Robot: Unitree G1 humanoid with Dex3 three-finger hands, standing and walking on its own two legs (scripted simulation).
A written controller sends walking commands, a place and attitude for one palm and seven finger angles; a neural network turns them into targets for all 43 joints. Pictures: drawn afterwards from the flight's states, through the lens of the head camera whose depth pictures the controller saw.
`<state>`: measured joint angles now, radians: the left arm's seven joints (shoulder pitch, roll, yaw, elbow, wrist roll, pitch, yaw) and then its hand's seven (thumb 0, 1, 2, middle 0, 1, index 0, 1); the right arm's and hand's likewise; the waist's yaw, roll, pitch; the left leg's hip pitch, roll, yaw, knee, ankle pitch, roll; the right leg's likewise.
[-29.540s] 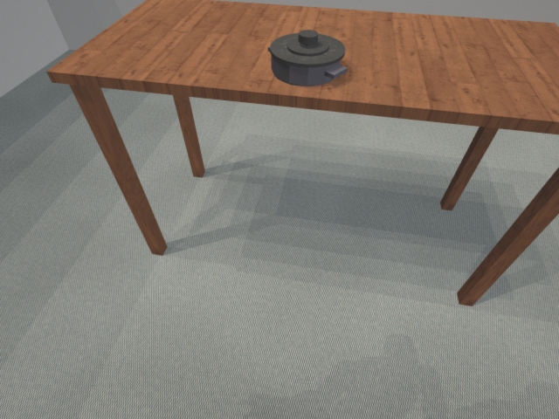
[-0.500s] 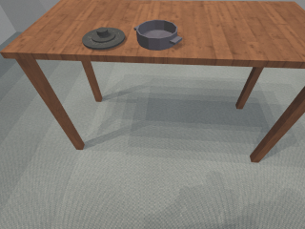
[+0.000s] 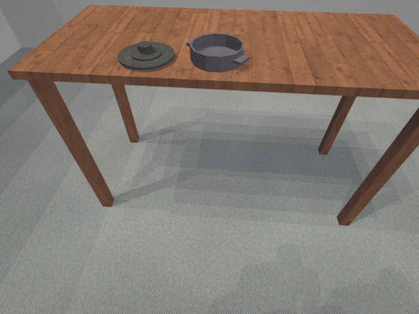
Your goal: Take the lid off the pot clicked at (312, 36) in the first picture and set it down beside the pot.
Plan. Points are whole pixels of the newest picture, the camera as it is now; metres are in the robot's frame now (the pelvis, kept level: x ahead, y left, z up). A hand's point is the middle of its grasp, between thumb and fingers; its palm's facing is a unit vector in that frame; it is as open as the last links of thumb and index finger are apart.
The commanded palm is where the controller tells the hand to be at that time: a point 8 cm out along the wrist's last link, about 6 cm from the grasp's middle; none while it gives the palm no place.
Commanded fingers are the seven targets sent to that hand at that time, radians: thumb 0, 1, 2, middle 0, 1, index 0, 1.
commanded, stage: let the arm hang, fingers relaxed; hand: left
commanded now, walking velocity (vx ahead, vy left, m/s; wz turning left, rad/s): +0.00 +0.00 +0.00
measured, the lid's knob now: (145, 46) +0.86 +0.24 +0.11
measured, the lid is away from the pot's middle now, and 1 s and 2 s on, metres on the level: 0.23 0.23 0.23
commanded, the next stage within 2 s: look to check the result in 0.66 s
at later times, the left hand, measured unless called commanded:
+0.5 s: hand out of the picture -0.03 +0.16 -0.18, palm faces +0.03 -0.99 -0.16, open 7.4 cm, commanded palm none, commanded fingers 0.00 0.90 0.90 -0.20 -0.30 -0.20 -0.30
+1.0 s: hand out of the picture -0.02 +0.16 -0.18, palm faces +0.03 -0.99 -0.16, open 7.3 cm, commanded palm none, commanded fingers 0.00 0.90 0.90 -0.20 -0.30 -0.20 -0.30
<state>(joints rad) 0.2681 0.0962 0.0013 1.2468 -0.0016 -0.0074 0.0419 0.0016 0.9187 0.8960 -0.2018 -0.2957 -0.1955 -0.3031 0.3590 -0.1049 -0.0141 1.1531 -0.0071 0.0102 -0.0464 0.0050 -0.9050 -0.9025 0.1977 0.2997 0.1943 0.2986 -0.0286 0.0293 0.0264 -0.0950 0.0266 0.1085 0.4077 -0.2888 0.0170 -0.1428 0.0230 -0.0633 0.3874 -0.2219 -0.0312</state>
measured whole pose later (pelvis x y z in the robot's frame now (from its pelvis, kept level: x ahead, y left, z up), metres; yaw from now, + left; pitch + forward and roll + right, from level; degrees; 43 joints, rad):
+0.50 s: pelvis -0.01 +0.01 +0.00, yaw +0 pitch -1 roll -1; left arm 0.28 0.08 0.01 1.23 0.00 -0.01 0.05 0.00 0.91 0.90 -0.20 -0.30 -0.20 -0.30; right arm 0.36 -0.08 -0.02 1.15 -0.01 0.00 -0.05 0.00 -0.90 -0.90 0.20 0.30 0.19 0.30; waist -0.03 0.02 0.01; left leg -0.13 0.01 0.12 0.43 -0.29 0.03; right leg -0.18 0.01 -0.05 0.42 -0.22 -0.02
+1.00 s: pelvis +0.00 +0.01 +0.00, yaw +0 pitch -1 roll -1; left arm 0.28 0.10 0.01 1.22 0.00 -0.01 0.05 0.01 0.92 0.90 -0.20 -0.30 -0.20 -0.30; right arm 0.34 -0.10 -0.02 1.14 -0.01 0.00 -0.05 0.00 -0.90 -0.90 0.20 0.30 0.19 0.30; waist -0.03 0.02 0.03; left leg -0.12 0.01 0.12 0.42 -0.29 0.03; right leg -0.17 0.01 -0.05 0.41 -0.23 -0.01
